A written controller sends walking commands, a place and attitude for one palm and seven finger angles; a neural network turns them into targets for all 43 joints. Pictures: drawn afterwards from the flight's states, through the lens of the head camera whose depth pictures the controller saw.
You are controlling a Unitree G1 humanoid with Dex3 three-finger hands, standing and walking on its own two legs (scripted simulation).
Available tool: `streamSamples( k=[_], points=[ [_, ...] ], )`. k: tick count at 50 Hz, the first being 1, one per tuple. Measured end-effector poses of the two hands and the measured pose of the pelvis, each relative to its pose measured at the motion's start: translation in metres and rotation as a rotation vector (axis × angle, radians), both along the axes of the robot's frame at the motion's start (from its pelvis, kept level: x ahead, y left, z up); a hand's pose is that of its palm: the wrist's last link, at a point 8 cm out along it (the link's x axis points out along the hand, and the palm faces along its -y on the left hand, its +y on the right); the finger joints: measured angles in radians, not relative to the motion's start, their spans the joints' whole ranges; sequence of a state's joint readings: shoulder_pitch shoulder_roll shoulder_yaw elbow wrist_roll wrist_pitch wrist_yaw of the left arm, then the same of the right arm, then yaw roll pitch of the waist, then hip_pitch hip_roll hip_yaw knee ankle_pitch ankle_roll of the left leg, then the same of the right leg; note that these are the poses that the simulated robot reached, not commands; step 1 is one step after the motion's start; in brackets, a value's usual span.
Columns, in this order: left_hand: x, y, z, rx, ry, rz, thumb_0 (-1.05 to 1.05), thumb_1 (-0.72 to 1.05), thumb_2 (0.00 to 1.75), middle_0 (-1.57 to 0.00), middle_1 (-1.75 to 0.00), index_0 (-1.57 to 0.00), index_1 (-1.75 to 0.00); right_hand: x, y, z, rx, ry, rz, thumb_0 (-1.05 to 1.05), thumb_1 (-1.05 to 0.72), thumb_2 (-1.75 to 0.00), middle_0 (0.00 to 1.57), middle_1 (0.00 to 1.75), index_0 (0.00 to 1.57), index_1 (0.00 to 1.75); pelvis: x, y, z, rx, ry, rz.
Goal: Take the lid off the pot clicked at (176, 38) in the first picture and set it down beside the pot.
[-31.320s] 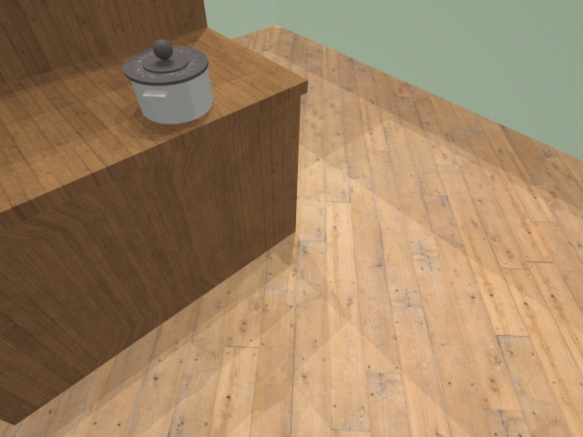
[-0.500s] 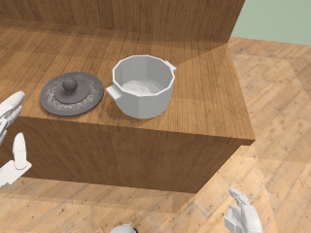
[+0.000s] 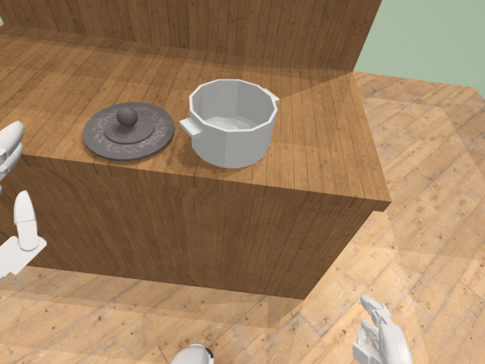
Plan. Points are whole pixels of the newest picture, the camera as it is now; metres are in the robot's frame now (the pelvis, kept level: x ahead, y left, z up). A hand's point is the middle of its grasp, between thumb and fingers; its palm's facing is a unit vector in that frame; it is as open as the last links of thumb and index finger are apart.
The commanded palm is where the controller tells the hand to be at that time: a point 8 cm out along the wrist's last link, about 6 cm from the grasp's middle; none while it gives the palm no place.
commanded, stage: step back with the hand held close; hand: left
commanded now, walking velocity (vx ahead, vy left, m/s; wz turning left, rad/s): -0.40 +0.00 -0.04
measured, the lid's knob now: (127, 116) +0.60 +0.29 +0.03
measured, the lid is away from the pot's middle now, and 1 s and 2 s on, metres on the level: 0.24 0.24 0.24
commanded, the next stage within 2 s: stop stepping back and stand still in 0.38 s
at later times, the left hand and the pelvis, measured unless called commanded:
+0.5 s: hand out of the picture +0.11 +0.22 +0.19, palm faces +0.17 -0.87 -0.46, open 7.4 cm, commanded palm +0.04 +0.29 +0.21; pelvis -0.10 +0.02 +0.02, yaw -4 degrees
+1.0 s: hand out of the picture -0.01 +0.25 +0.18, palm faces +0.32 -0.85 -0.43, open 7.4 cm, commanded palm -0.08 +0.29 +0.21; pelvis -0.21 +0.02 +0.01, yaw -1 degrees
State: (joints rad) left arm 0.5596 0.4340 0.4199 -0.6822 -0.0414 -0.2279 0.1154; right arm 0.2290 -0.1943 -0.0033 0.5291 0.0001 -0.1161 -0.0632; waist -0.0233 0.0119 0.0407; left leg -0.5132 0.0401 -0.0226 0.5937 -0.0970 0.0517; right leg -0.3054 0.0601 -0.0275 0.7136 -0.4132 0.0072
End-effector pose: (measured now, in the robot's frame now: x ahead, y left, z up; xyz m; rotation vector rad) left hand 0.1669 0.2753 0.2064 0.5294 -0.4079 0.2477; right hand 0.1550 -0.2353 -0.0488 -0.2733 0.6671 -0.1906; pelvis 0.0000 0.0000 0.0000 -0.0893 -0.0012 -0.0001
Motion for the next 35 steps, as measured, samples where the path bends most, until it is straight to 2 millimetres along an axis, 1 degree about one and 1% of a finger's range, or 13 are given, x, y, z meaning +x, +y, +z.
streamSamples(
  k=[3,6,9,11,15,18,21,24,26,28,31,33,35],
  points=[
    [-0.015,-0.006,0.007,0.061,-0.010,-0.014,0.01,0.89,0.90,-0.21,-0.30,-0.21,-0.30,-0.005,0.002,-0.006,0.019,0.003,0.025,0.01,-0.90,-0.90,0.20,0.30,0.20,0.30,-0.009,-0.004,-0.004,0.022,0.028,-0.008],
    [-0.026,-0.011,0.012,0.047,-0.020,-0.042,0.01,0.89,0.90,-0.21,-0.31,-0.21,-0.30,-0.013,0.004,-0.012,0.030,0.049,0.018,0.01,-0.90,-0.90,0.20,0.30,0.20,0.30,-0.016,-0.001,-0.001,0.019,0.019,-0.014],
    [-0.030,-0.007,0.016,0.015,-0.052,-0.050,0.01,0.89,0.90,-0.21,-0.31,-0.22,-0.30,-0.022,0.009,-0.011,0.031,0.090,-0.015,0.01,-0.90,-0.90,0.20,0.30,0.20,0.30,-0.014,0.005,0.004,0.044,0.027,-0.018],
    [-0.028,0.001,0.015,-0.004,-0.079,-0.049,0.01,0.88,0.90,-0.21,-0.31,-0.22,-0.30,-0.025,0.012,-0.009,0.019,0.081,-0.028,0.01,-0.90,-0.90,0.20,0.30,0.20,0.30,-0.016,0.011,0.002,0.042,0.036,-0.017],
    [-0.022,0.017,0.004,-0.046,-0.044,-0.035,0.01,0.89,0.90,-0.21,-0.31,-0.21,-0.30,-0.034,0.022,-0.001,0.031,0.050,-0.030,0.01,-0.90,-0.90,0.20,0.30,0.20,0.30,-0.042,0.018,0.007,0.053,0.025,-0.039],
    [-0.028,0.019,-0.003,-0.057,0.047,-0.045,0.01,0.89,0.90,-0.21,-0.30,-0.21,-0.30,-0.050,0.030,0.009,0.053,0.018,-0.016,0.01,-0.90,-0.90,0.20,0.30,0.20,0.30,-0.062,0.020,0.013,0.033,0.023,-0.058],
    [-0.050,0.008,-0.001,-0.043,0.102,-0.089,0.01,0.89,0.90,-0.20,-0.30,-0.21,-0.30,-0.072,0.032,0.016,0.071,-0.004,-0.019,0.01,-0.90,-0.90,0.20,0.30,0.20,0.30,-0.080,0.020,0.016,0.021,0.024,-0.078],
    [-0.080,-0.004,0.010,-0.016,0.102,-0.133,0.02,0.89,0.90,-0.21,-0.30,-0.21,-0.30,-0.097,0.029,0.018,0.069,-0.010,-0.023,0.01,-0.90,-0.90,0.20,0.30,0.20,0.30,-0.098,0.018,0.017,0.018,0.029,-0.085],
    [-0.091,-0.006,0.001,-0.013,0.126,-0.127,0.01,0.89,0.90,-0.21,-0.30,-0.21,-0.30,-0.113,0.023,0.010,0.069,0.002,-0.013,0.01,-0.90,-0.90,0.20,0.30,0.20,0.30,-0.112,0.018,0.015,0.012,0.031,-0.067],
    [-0.107,-0.004,0.001,-0.009,0.122,-0.095,0.01,0.89,0.90,-0.21,-0.31,-0.21,-0.30,-0.131,0.016,0.005,0.068,0.013,-0.028,0.01,-0.90,-0.90,0.20,0.30,0.20,0.30,-0.126,0.013,0.012,0.026,0.028,-0.067],
    [-0.140,-0.004,0.004,0.058,0.108,-0.040,0.01,0.89,0.90,-0.21,-0.31,-0.21,-0.30,-0.158,0.004,0.000,0.069,0.006,-0.040,0.01,-0.90,-0.90,0.20,0.30,0.20,0.30,-0.150,0.001,0.004,0.065,0.026,-0.060],
    [-0.164,-0.009,0.009,0.056,0.096,-0.033,0.01,0.89,0.90,-0.21,-0.31,-0.21,-0.30,-0.178,-0.003,-0.004,0.060,0.027,-0.045,0.01,-0.90,-0.90,0.20,0.30,0.20,0.30,-0.164,-0.001,0.005,0.046,0.000,-0.034],
    [-0.186,-0.011,0.017,0.036,0.060,-0.031,0.01,0.89,0.90,-0.21,-0.31,-0.22,-0.30,-0.197,-0.009,-0.005,0.053,0.065,-0.060,0.01,-0.90,-0.90,0.20,0.30,0.20,0.30,-0.171,-0.001,0.009,0.060,-0.004,-0.031]
  ],
)
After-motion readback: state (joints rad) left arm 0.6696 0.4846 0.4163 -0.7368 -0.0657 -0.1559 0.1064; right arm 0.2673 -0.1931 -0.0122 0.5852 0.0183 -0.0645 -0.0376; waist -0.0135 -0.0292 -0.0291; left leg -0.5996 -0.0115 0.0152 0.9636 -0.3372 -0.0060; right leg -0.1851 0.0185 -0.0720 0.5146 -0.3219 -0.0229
